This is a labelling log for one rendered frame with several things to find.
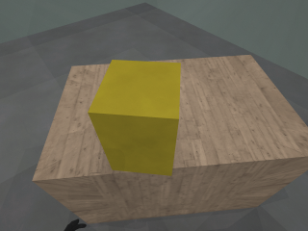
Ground carton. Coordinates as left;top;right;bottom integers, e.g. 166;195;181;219
88;60;181;176

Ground pedestal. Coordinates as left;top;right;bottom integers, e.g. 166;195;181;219
32;55;308;224

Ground robot left hand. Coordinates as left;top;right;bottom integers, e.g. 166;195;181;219
64;218;87;231

